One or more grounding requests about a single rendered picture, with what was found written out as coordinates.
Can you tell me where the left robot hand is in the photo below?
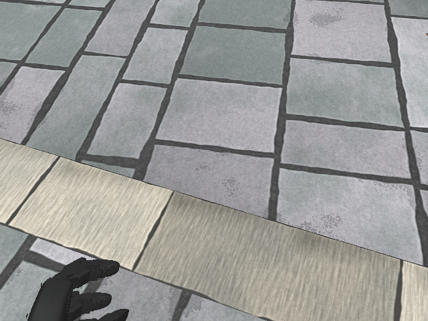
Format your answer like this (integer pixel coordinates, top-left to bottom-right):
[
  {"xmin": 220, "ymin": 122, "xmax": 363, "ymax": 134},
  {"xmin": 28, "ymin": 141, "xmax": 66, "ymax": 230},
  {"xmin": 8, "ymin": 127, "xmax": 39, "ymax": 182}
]
[{"xmin": 26, "ymin": 257, "xmax": 129, "ymax": 321}]

